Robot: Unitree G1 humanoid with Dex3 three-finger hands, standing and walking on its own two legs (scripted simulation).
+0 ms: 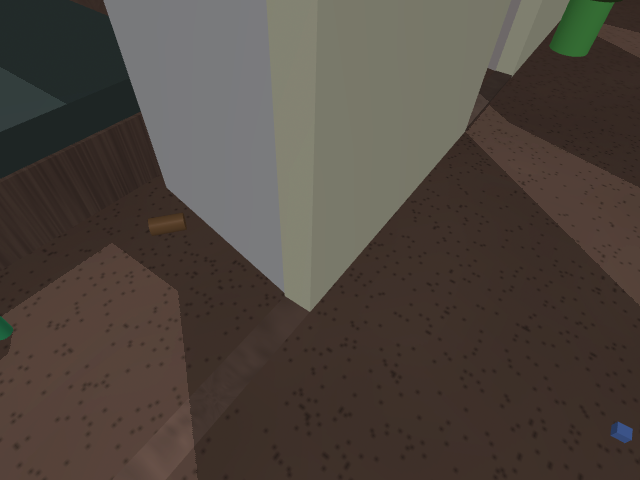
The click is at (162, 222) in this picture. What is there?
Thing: lying can
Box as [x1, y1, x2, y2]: [148, 213, 186, 235]
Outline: 183,214 177,213 148,218 148,224 151,234 154,235 186,229
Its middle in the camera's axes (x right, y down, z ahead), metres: -0.65 -0.08 +1.67
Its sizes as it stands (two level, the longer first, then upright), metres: 0.140 0.076 0.076
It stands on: the floor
